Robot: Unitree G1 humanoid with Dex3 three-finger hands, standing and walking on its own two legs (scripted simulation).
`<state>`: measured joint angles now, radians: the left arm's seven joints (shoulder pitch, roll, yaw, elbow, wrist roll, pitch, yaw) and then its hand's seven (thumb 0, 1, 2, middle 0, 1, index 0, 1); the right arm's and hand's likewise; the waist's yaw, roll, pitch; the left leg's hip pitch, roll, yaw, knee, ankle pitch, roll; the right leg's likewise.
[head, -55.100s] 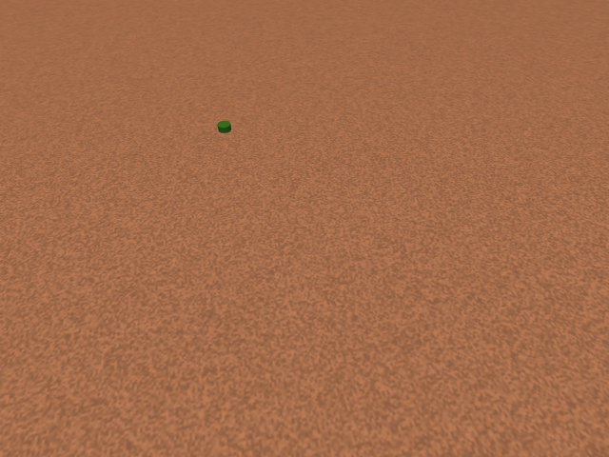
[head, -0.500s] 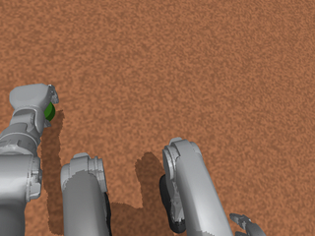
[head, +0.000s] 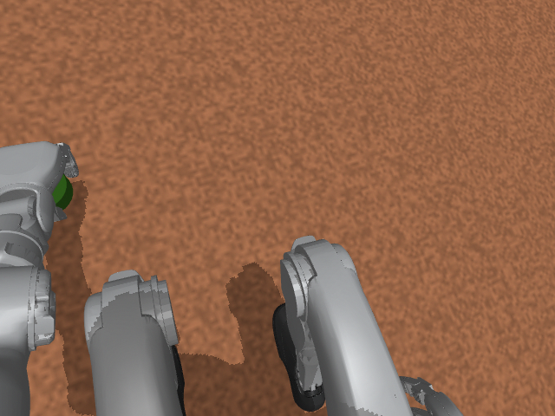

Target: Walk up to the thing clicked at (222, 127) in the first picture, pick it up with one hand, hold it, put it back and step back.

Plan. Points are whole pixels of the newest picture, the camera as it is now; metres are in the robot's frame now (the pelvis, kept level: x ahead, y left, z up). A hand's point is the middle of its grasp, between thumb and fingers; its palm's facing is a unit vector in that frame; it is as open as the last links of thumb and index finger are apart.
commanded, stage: lower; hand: left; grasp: from above
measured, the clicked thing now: (41, 189) +0.47 +0.29 -0.20
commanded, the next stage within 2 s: rest in 0.28 s
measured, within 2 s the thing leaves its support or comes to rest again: rests again in 1.24 s
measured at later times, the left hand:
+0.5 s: hand (64, 201) +0.46 +0.27 -0.23, palm faces -0.46 -0.09 -0.88, open 8.6 cm
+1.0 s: hand (75, 203) +0.46 +0.26 -0.27, palm faces -0.46 -0.11 -0.88, open 8.5 cm
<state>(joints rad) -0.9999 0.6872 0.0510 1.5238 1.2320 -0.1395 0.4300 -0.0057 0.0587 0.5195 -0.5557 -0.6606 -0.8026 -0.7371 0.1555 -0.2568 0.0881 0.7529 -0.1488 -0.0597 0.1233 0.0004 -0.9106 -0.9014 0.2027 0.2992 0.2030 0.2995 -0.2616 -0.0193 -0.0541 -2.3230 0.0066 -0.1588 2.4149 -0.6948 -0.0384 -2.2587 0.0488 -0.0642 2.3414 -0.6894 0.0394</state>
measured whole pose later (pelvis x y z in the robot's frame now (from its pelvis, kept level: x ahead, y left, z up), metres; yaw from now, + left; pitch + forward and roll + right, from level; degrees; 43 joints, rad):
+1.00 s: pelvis +0.01 +0.01 -0.03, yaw -5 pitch +31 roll -12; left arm -1.04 0.86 0.11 1.73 1.27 -0.18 0.63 -0.01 0.09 0.46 -0.58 -0.62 -0.83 -0.68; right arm 0.10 -0.30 0.23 0.72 -0.25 -0.19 0.23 0.00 -0.91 -0.90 0.20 0.30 0.20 0.30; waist -0.36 -0.10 0.09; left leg -2.35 0.01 -0.25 2.54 -0.74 -0.04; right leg -2.27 0.08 -0.13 2.40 -0.70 0.06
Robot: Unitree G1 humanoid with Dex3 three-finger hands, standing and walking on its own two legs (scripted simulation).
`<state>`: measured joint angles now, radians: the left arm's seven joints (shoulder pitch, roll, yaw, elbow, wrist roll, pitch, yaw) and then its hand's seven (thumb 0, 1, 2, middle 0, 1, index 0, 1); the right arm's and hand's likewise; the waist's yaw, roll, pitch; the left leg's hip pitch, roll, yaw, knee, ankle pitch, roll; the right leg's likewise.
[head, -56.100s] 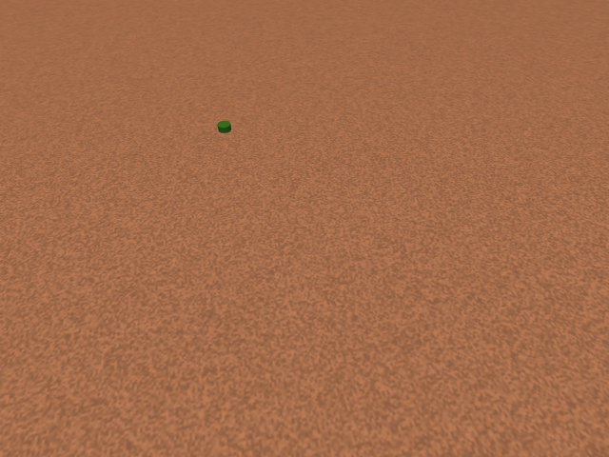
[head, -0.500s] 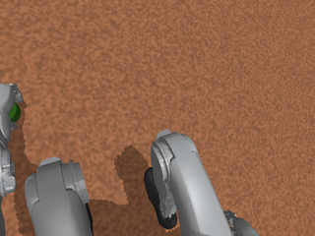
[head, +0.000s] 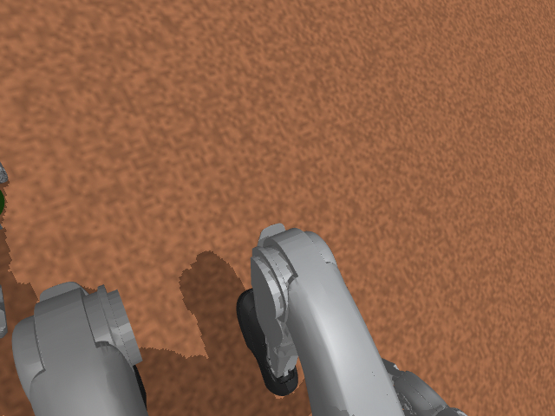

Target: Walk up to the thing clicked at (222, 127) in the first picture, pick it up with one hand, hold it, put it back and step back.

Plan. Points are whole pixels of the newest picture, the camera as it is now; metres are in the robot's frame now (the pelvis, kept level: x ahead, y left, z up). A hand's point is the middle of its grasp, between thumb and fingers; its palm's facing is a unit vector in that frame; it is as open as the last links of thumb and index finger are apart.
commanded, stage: rest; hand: left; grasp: from above
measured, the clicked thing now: out of the picture +0.45 +0.31 -0.27
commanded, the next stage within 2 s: open in 0.54 s
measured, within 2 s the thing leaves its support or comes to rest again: rests again in 0.24 s
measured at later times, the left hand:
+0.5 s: hand out of the picture +0.44 +0.29 -0.25, palm faces -0.45 -0.16 -0.88, open 8.3 cm
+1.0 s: hand out of the picture +0.44 +0.29 -0.26, palm faces -0.45 -0.17 -0.88, open 11.1 cm
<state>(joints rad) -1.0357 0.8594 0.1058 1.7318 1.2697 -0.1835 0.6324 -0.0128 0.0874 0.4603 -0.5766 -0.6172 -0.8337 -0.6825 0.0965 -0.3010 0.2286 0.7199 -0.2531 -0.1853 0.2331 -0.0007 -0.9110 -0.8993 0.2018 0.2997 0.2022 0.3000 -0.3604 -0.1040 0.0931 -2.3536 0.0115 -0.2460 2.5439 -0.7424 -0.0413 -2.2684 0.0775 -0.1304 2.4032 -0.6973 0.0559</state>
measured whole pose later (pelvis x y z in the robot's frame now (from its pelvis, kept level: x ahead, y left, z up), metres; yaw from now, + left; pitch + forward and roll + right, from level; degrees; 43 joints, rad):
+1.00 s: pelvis -0.01 +0.00 +0.00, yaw -2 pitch +27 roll -14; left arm -1.07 0.97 0.10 1.82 1.26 -0.20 0.68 0.00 -0.06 0.58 -0.47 -0.80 -0.48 -0.72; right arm 0.08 -0.34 0.32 0.67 -0.28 -0.25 0.28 0.00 -0.91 -0.90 0.20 0.30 0.20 0.30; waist -0.40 -0.15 0.17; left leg -2.33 0.02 -0.29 2.56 -0.73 -0.03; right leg -2.23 0.10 -0.16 2.38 -0.66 0.07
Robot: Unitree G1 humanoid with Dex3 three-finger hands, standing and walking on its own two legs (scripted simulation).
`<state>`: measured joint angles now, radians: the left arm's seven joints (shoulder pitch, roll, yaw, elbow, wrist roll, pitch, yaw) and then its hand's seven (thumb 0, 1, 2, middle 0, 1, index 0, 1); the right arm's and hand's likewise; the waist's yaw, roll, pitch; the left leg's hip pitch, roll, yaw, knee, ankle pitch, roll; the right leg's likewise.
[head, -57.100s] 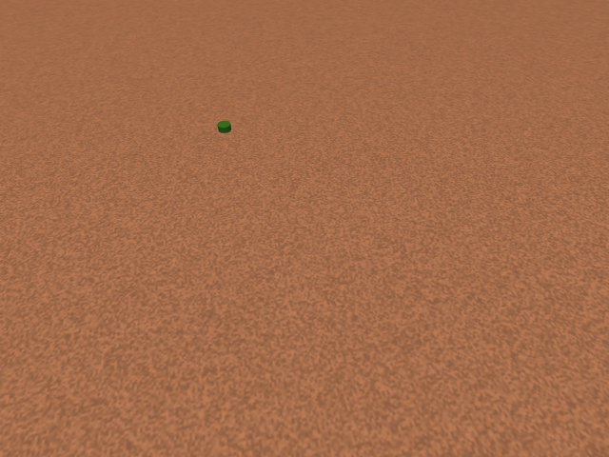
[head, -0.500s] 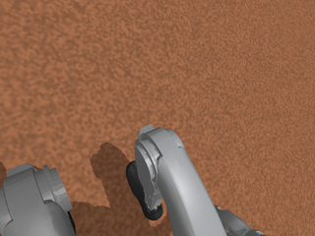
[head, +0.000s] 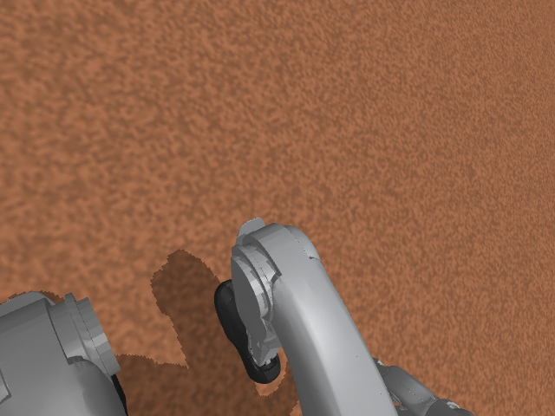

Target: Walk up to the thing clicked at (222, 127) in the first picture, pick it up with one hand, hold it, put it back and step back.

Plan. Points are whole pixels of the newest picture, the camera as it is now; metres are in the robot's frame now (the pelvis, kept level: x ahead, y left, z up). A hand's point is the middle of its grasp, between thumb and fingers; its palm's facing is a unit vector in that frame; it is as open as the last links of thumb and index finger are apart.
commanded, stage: open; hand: left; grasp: from above
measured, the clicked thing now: out of the picture +0.44 +0.32 -0.29
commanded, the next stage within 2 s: withdraw in 0.56 s
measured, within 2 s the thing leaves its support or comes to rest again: neither
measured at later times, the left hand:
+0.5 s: hand out of the picture +0.43 +0.31 -0.26, palm faces -0.44 -0.19 -0.88, open 13.7 cm
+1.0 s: hand out of the picture +0.47 +0.33 -0.19, palm faces -0.25 -0.13 -0.96, open 14.0 cm
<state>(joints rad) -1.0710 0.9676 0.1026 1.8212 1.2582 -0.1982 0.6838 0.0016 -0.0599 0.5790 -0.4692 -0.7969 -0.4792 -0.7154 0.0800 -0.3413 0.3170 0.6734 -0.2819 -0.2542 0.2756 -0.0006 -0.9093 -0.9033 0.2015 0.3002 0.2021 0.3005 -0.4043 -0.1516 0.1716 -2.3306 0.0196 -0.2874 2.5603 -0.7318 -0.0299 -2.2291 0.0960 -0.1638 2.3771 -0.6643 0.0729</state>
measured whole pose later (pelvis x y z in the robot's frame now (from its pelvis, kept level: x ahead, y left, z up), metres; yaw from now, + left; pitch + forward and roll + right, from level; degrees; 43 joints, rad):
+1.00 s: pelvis +0.01 +0.00 +0.01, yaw +1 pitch +31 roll -14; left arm -0.94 0.85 0.12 1.43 1.21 -0.12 0.59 0.00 -0.50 0.98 -0.08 -1.01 -0.09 -1.00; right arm 0.15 -0.32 0.23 0.70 -0.23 -0.21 0.30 0.00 -0.91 -0.91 0.20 0.30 0.20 0.30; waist -0.33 -0.07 0.04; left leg -2.34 0.02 -0.27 2.51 -0.74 -0.04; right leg -2.24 0.08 -0.16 2.35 -0.68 0.05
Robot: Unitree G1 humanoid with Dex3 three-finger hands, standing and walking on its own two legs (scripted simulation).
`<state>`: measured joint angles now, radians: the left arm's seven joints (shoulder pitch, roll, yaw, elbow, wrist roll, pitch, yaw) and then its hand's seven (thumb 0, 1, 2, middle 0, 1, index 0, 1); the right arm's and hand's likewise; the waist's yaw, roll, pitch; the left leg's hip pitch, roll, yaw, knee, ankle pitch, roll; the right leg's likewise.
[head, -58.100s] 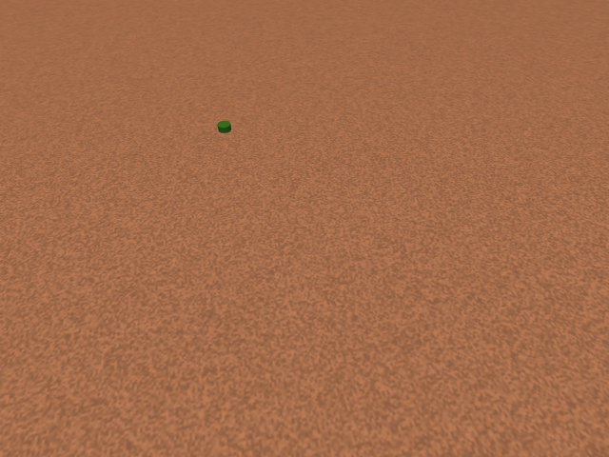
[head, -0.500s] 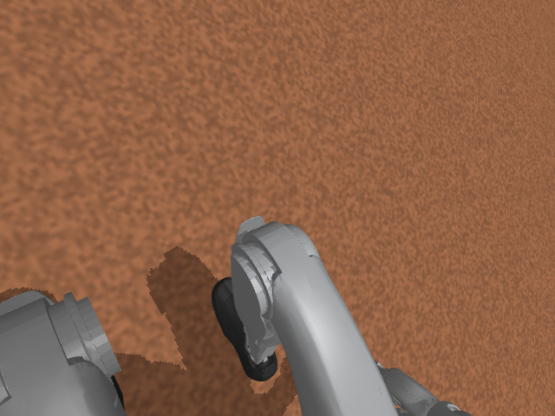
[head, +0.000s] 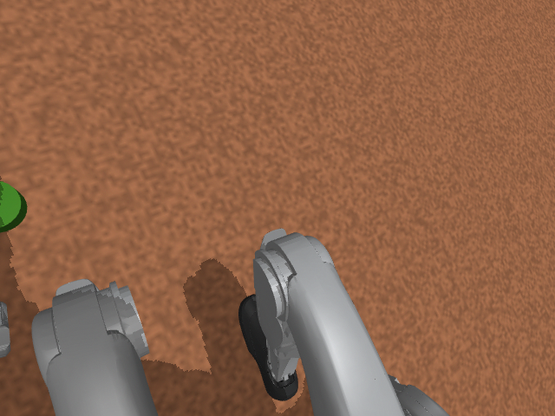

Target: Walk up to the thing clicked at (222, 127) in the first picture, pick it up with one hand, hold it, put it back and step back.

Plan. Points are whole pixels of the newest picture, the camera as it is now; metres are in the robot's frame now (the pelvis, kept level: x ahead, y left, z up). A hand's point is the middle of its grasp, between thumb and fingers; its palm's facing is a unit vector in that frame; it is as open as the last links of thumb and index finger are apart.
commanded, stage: withdraw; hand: left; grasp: from above
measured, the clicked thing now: out of the picture +0.44 +0.32 -0.30
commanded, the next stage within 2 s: home in 0.54 s
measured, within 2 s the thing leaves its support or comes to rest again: neither
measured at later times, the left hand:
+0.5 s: hand out of the picture +0.42 +0.32 -0.13, palm faces -0.48 -0.12 -0.87, open 14.0 cm
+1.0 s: hand out of the picture +0.44 +0.33 -0.10, palm faces -0.28 -0.34 -0.90, open 11.3 cm
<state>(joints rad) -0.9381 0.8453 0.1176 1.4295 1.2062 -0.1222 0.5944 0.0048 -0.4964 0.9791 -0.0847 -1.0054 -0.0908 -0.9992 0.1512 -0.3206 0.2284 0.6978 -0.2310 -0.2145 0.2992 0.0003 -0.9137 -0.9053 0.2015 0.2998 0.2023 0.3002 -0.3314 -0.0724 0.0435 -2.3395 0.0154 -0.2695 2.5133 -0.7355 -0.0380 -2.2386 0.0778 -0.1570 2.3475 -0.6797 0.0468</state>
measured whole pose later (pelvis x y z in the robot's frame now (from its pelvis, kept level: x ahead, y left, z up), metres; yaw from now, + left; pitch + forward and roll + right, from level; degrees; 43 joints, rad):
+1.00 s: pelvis +0.00 +0.00 +0.04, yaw +6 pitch +37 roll -9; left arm -0.84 0.67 0.11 1.12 0.93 -0.02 0.23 0.00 0.11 0.89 -0.22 -0.56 -0.21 -0.57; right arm 0.23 -0.24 0.09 0.67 -0.10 -0.01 0.16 0.00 -0.90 -0.90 0.20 0.30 0.20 0.30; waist -0.23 0.04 -0.10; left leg -2.27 0.01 -0.16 2.34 -0.71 -0.02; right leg -2.19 0.04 -0.07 2.25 -0.71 0.04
